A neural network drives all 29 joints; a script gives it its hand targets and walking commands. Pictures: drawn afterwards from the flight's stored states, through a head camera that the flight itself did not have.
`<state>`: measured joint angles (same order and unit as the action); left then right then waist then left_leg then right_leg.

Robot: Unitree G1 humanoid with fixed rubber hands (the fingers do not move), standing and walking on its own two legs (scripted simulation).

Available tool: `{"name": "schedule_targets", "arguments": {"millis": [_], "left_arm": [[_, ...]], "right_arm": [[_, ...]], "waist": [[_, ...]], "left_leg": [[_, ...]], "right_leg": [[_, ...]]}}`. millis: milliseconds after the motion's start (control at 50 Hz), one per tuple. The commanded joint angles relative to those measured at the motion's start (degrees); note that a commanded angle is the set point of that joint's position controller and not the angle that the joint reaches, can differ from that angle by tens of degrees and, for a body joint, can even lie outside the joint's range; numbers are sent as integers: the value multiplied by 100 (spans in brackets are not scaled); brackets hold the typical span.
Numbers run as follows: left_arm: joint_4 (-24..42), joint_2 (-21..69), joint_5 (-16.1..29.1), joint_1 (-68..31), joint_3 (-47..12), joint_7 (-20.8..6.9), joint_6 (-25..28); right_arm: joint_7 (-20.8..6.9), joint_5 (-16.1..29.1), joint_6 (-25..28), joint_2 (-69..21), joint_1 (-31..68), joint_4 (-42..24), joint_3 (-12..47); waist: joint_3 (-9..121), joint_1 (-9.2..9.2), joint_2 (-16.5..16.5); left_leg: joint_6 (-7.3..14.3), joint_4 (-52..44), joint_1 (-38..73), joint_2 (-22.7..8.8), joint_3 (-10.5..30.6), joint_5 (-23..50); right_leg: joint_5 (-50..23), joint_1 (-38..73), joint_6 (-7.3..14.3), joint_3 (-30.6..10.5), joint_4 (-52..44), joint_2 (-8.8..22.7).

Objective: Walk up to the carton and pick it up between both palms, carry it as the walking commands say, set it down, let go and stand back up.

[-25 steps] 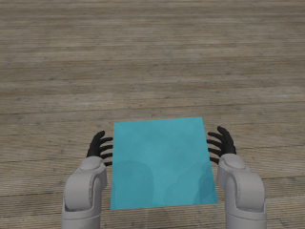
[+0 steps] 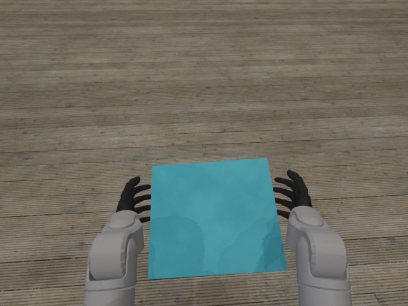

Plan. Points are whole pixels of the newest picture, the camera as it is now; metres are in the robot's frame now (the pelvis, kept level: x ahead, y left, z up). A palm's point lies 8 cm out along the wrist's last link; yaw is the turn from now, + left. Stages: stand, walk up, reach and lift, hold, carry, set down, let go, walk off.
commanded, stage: hold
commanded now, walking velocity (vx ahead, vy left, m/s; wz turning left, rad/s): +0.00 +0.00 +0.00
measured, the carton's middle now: (213, 221) +0.30 -0.01 -0.01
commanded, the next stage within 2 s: set down in 0.26 s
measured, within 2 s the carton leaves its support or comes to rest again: neither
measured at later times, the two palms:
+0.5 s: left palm (137, 199) +0.32 +0.15 +0.04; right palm (288, 196) +0.32 -0.15 +0.05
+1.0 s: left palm (142, 210) +0.33 +0.15 -0.02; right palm (285, 211) +0.33 -0.17 -0.02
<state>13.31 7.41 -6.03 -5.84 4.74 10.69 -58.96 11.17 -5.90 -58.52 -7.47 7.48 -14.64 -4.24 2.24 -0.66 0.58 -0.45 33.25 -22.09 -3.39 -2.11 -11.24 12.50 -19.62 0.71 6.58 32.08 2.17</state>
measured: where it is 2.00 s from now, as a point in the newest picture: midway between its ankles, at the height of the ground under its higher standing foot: outside the picture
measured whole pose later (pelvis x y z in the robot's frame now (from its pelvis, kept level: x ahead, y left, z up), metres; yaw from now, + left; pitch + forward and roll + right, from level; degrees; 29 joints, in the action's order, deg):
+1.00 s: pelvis +0.01 +0.00 -0.01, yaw +0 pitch +4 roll +0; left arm -35.1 6.8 -15.8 -25.6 24.1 -2.7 -24.6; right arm -3.1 -22.4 -24.8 -7.7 25.4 33.0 -25.0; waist 0.8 -0.4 -0.1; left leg -0.4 37.2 -28.5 -2.0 -2.1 -13.2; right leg 15.7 -27.6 0.7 2.0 38.8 1.0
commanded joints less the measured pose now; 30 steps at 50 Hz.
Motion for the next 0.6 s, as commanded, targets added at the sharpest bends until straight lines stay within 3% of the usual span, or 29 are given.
{"name": "schedule_targets", "arguments": {"millis": [0,20,40,60,120,140,160,220,240,260,280,300,320,360,420,480,520,560,580], "left_arm": [[-2763,1962,395,-2650,-1329,-1426,1126],[-1874,2127,698,-2535,-1944,-1491,1564],[-1119,2684,960,-2398,-2588,-1634,1834],[-838,3263,1191,-2874,-3126,-1809,1974],[-614,4310,1411,-5013,-3659,-2104,2272],[-865,4418,1371,-5074,-3524,-2160,2294],[-1211,4433,1296,-5159,-3332,-2221,2269],[-2303,4561,989,-5175,-2741,-2448,2217],[-2635,4576,918,-5353,-2541,-2542,2215],[-2318,5184,820,-5698,-2790,-2555,2193],[-2723,5285,778,-5795,-2646,-2676,2190],[-2928,5386,767,-6075,-2480,-2784,2263],[-3311,5464,714,-6197,-2291,-2866,2291],[-3966,5382,473,-6329,-1642,-2997,2367],[-4466,5509,251,-6142,-1162,-3137,2530],[-4427,5583,130,-5909,-1049,-3187,2702],[-4266,5572,130,-5788,-1096,-3168,2814],[-4276,5495,59,-5600,-1025,-3134,2890],[-4370,5499,15,-5465,-958,-3119,2906]], "right_arm": [[-1477,-12,999,-2154,2028,3196,778],[-1505,118,1448,-2214,1762,2264,1187],[-1598,372,1740,-2732,1691,1579,1709],[-1690,582,1857,-3348,1878,1464,1949],[-2001,1064,2096,-4493,3951,1035,2653],[-2103,1138,2089,-4825,4134,1222,2836],[-2177,1124,2058,-4957,4245,1460,2819],[-2384,835,1983,-5203,4219,2579,2453],[-2453,743,1978,-5265,4286,2961,2199],[-2582,441,1905,-5989,4164,3740,2251],[-2674,373,1951,-6052,4190,4040,1959],[-2780,283,2035,-6201,4300,4282,1690],[-2861,286,2149,-6284,4617,4304,1478],[-2956,61,2260,-6280,4946,4755,936],[-3031,-110,2466,-6233,5187,4783,591],[-3068,-239,2610,-6159,4918,4917,377],[-3085,-226,2723,-6129,4781,4847,445],[-3084,-221,2807,-6054,4723,4882,464],[-3081,-273,2831,-5975,4617,4983,389]], "waist": [[124,190,-233],[576,-39,-206],[1072,-143,-145],[1572,-255,-12],[2599,-19,33],[2647,100,-109],[2529,163,-34],[1936,127,-159],[1767,62,-133],[2131,-65,184],[2093,-181,259],[2181,-203,140],[2131,-130,233],[1806,-91,-62],[1933,-59,31],[2262,-134,46],[2317,-72,104],[2270,16,94],[2190,-60,32]], "left_leg": [[196,-925,1069,692,507,-883],[182,-928,1233,698,538,-438],[176,-880,1476,649,617,229],[176,-835,1654,579,646,515],[137,-568,1666,699,461,399],[157,-514,1617,722,420,347],[153,-510,1532,769,338,119],[142,-561,1479,811,273,-557],[136,-559,1462,836,212,-744],[180,-874,1691,804,563,-973],[179,-921,1628,793,560,-1091],[202,-960,1589,741,615,-1077],[213,-955,1508,754,559,-1017],[268,-908,1367,782,491,-945],[272,-901,1378,813,426,-608],[249,-838,1472,812,460,-36],[223,-759,1490,810,497,375],[218,-679,1405,799,528,508],[210,-657,1410,795,557,471]], "right_leg": [[1010,562,263,-911,-1081,-487],[339,806,279,-884,-1015,-467],[-537,1011,282,-935,-960,-463],[-997,1234,293,-960,-885,-472],[-505,1400,166,-948,-737,-544],[-328,1381,115,-960,-767,-549],[-17,1366,104,-974,-835,-533],[1051,952,107,-933,-1046,-518],[1362,881,105,-929,-1137,-512],[1342,748,46,-1028,-935,-690],[1359,744,58,-1034,-946,-687],[1242,734,38,-1007,-879,-725],[1159,698,53,-1011,-893,-693],[1320,524,-14,-1048,-946,-686],[840,590,-30,-1057,-916,-676],[21,615,-35,-1020,-796,-725],[-400,610,-25,-1033,-722,-728],[-502,507,-21,-1070,-684,-715],[-430,356,-18,-1054,-688,-722]]}}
